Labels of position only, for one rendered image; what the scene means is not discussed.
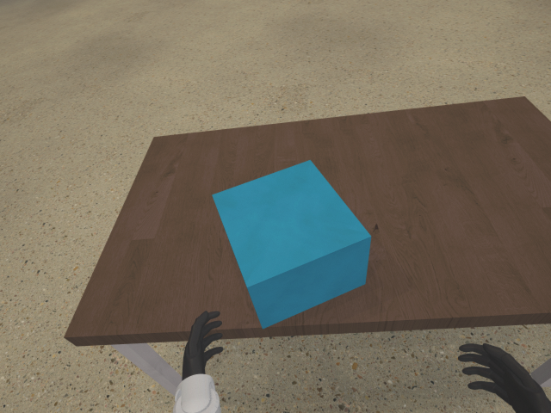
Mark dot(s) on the table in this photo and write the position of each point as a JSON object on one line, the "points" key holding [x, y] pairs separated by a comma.
{"points": [[456, 199]]}

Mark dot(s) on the robot left hand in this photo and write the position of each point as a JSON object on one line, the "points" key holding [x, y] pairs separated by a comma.
{"points": [[194, 358]]}

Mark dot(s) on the robot right hand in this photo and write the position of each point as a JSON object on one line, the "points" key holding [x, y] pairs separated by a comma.
{"points": [[513, 383]]}

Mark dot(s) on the left robot forearm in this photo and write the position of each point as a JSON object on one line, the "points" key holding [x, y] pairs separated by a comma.
{"points": [[197, 394]]}

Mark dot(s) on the carton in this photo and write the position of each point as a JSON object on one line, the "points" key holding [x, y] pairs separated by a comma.
{"points": [[296, 242]]}

